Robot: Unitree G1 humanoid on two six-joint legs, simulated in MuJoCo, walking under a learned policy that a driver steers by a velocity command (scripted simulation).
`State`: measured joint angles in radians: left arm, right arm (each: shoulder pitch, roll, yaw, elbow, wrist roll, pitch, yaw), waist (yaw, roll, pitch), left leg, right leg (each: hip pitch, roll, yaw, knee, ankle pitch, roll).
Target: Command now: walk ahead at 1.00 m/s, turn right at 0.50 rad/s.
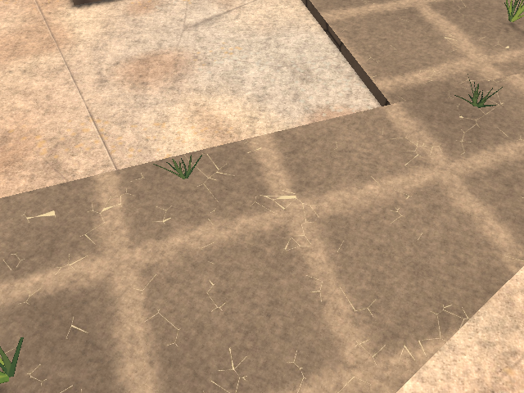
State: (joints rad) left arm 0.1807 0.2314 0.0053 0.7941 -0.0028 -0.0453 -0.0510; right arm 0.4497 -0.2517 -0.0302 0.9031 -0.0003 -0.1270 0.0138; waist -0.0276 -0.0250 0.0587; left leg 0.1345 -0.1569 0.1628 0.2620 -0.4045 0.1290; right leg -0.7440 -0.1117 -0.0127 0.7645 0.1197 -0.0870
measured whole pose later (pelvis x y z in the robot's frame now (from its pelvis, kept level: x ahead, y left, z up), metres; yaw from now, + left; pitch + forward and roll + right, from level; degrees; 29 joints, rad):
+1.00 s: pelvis +0.54 -0.10 -0.12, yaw -17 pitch +3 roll -1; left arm 0.11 0.24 0.07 0.76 0.01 0.00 0.06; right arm 0.23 -0.27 -0.08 0.69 0.01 0.07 -0.02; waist -0.03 -0.01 0.00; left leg -0.56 0.07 0.04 0.98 -0.35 -0.06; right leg -0.38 -0.14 -0.16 0.58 -0.23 0.04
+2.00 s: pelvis +0.97 -0.24 -0.13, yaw -24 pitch +4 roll +2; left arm 0.55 0.28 0.06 0.89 -0.01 -0.06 -0.01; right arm 0.01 -0.28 0.01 0.59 -0.05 -0.05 0.05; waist 0.11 0.01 0.02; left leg -0.73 0.03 -0.01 0.67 -0.05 -0.02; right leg 0.17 0.10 0.27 0.18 -0.39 -0.15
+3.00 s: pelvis +1.90 -0.50 -0.24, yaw +14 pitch +0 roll -2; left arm 0.43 0.22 0.00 0.94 -0.01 -0.06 0.04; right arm 0.11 -0.32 -0.05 0.80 -0.06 -0.04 0.03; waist 0.05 0.07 0.06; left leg -0.34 -0.11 0.08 0.53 -0.18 0.19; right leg -0.13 -0.05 -0.11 1.63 -0.60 0.01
